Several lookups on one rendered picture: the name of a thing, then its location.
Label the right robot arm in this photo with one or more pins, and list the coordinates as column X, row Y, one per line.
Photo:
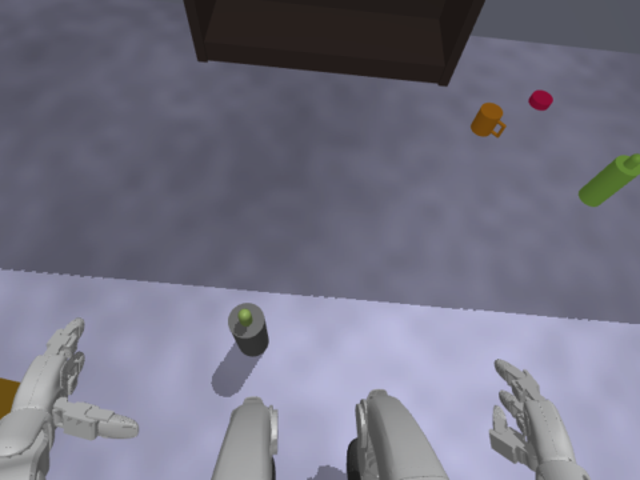
column 560, row 470

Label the left robot arm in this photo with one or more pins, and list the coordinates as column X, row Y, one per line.
column 26, row 438

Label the left robot hand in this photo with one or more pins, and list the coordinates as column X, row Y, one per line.
column 51, row 378

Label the right robot hand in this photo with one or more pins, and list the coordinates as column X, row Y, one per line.
column 536, row 417

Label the bookshelf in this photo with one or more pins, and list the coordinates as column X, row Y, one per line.
column 413, row 40

